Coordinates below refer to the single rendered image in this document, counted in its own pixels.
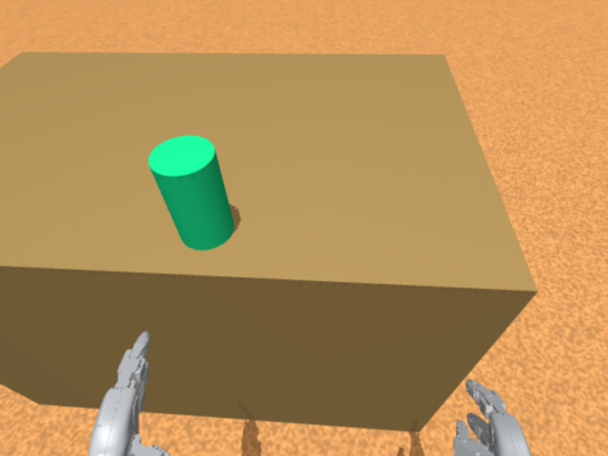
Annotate right robot hand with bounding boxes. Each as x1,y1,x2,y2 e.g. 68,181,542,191
453,380,531,456

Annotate left robot hand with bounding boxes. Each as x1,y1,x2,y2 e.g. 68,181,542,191
87,332,170,456

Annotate can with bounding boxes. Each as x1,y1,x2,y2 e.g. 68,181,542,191
148,136,235,250

